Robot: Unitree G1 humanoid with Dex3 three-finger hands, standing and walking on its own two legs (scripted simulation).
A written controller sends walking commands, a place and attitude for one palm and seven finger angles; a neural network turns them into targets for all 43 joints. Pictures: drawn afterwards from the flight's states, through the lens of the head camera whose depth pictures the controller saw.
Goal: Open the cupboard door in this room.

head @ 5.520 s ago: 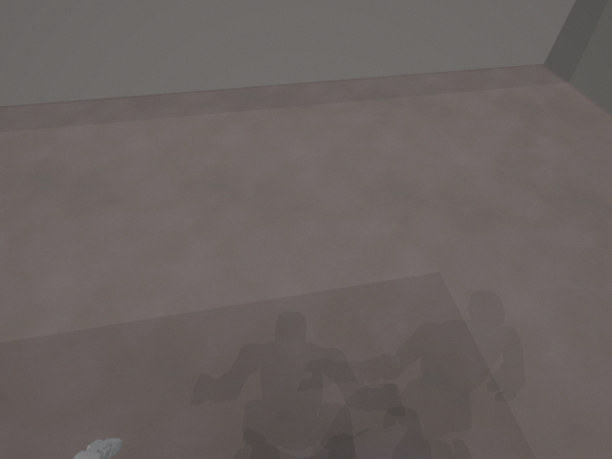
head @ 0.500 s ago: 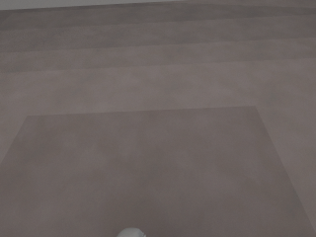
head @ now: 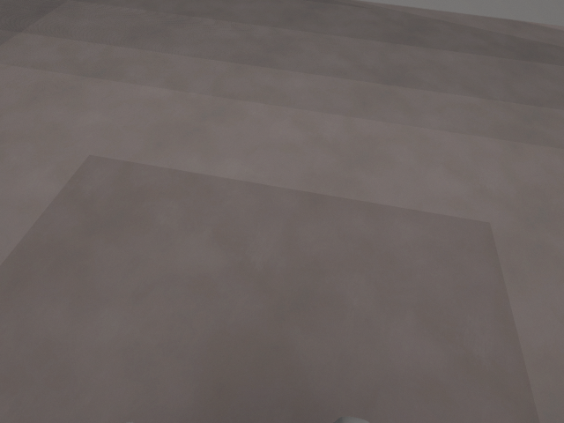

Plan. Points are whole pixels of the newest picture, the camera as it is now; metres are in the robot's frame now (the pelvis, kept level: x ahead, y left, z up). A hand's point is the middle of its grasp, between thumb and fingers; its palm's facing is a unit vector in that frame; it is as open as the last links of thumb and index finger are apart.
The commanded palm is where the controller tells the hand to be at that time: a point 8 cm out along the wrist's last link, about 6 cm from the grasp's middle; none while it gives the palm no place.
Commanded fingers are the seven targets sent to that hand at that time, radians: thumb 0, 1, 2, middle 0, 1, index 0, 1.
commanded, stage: turn or walk to find it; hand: left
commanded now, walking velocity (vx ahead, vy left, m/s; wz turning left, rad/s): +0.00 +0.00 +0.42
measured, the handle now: out of the picture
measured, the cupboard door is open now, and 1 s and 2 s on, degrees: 0 0 0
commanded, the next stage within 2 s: none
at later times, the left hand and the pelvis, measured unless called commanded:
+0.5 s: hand out of the picture -0.01 +0.15 -0.16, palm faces +0.26 -0.93 -0.25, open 7.4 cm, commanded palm none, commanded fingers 0.00 0.90 0.90 -0.20 -0.30 -0.20 -0.30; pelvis -0.02 -0.04 +0.00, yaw +14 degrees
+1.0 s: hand out of the picture -0.05 +0.21 -0.16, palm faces +0.44 -0.86 -0.25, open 7.4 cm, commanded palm none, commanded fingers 0.00 0.90 0.90 -0.20 -0.30 -0.20 -0.30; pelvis -0.05 -0.02 +0.00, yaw +25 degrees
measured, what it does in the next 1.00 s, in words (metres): steps on the spot, turning left: right foot, then left foot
